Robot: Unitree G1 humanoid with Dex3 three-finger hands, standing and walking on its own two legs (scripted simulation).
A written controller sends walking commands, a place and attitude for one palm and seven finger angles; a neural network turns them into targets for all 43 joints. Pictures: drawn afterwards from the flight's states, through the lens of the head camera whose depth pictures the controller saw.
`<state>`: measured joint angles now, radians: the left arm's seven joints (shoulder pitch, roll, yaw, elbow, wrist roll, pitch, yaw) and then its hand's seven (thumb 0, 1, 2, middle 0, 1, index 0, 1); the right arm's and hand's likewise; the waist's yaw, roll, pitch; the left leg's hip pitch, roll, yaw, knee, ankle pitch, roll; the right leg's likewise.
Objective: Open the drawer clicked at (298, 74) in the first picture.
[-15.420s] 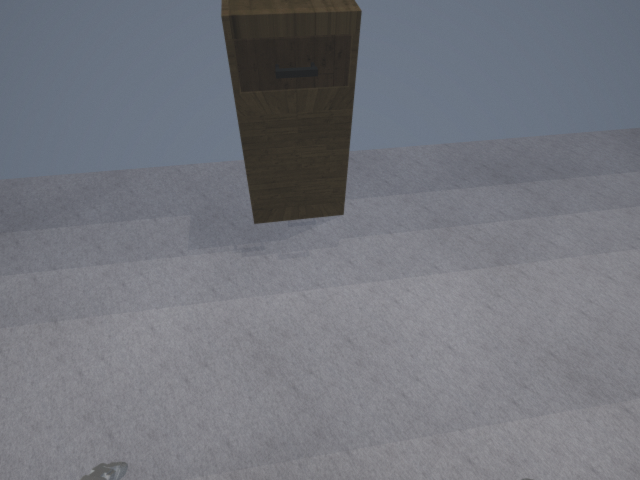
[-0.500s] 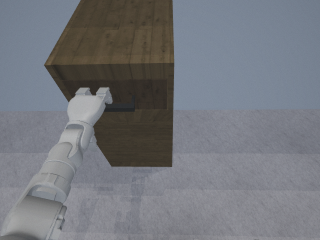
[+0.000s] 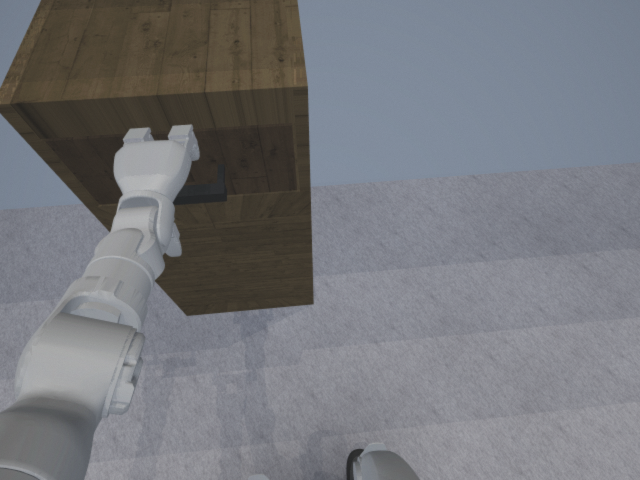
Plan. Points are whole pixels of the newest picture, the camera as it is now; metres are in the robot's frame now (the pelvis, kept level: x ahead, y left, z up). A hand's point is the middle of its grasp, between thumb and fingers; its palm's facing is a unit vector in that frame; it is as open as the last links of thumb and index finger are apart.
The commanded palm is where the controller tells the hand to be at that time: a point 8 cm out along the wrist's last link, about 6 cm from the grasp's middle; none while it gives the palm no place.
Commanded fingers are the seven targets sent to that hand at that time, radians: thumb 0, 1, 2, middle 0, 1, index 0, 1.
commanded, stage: move the hooked fingers above the handle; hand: left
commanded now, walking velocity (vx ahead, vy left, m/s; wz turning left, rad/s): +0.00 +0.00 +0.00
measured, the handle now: (185, 184) +0.56 +0.18 -0.04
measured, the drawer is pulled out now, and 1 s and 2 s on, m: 0.00 0.00 0.00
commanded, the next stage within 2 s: lower the fingers behind the handle in 0.98 s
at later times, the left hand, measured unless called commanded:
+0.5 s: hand (179, 185) +0.52 +0.17 +0.01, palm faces -0.06 -0.02 -1.00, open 13.7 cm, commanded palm +0.50 +0.18 +0.07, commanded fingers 0.00 -0.50 0.30 -0.30 -1.20 -0.30 -1.20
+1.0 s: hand (174, 186) +0.52 +0.17 +0.01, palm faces -0.05 -0.03 -1.00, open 13.7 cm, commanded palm +0.51 +0.18 +0.07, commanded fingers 0.00 -0.50 0.30 -0.30 -1.20 -0.30 -1.20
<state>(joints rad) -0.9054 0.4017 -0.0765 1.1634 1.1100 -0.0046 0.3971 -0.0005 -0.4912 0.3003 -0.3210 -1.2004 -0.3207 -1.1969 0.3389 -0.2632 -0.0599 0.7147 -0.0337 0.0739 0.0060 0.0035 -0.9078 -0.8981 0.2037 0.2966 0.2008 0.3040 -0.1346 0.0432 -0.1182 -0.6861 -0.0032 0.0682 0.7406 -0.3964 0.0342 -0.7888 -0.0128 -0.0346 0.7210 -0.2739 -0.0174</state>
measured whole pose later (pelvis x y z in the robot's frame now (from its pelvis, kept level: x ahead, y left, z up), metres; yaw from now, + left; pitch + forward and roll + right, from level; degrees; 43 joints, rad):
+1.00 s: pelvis +0.01 +0.00 -0.01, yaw +1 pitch +23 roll -1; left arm -0.97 0.41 -0.09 1.21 1.10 -0.01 0.41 0.00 -0.49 0.30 -0.34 -1.21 -0.34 -1.22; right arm 0.36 -0.26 -0.05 0.72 -0.05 0.08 0.01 0.00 -0.91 -0.90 0.20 0.30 0.20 0.30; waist -0.16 0.05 -0.14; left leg -0.77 0.00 0.04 0.81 -0.43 0.04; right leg -0.86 -0.01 -0.06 0.76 -0.30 -0.01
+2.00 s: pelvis -0.02 +0.00 -0.04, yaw +1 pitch +27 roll -1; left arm -1.04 0.47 -0.07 1.30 1.12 -0.01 0.39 0.00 -0.49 0.30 -0.32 -1.20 -0.31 -1.22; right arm 0.35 -0.26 -0.02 0.70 -0.06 0.04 0.01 0.00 -0.91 -0.90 0.21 0.30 0.20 0.30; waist -0.21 0.06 -0.15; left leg -1.02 0.01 0.04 1.03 -0.49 0.04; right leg -1.09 -0.01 -0.06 0.95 -0.34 -0.02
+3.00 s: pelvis -0.02 +0.01 -0.06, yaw +0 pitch +29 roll -2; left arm -1.03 0.48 -0.05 1.25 1.11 -0.01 0.43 0.00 -0.28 0.39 -0.34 -1.22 -0.34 -1.23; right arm 0.35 -0.26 -0.02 0.72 -0.06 0.04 0.02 0.00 -0.91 -0.90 0.20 0.30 0.20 0.30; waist -0.20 0.07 -0.16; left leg -1.09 0.01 0.03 1.10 -0.52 0.04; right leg -1.16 -0.01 -0.07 1.01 -0.36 -0.02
